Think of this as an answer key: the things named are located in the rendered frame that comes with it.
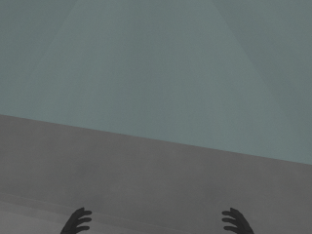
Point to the left robot hand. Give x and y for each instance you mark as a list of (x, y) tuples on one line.
[(71, 226)]

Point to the right robot hand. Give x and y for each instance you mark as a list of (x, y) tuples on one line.
[(243, 226)]

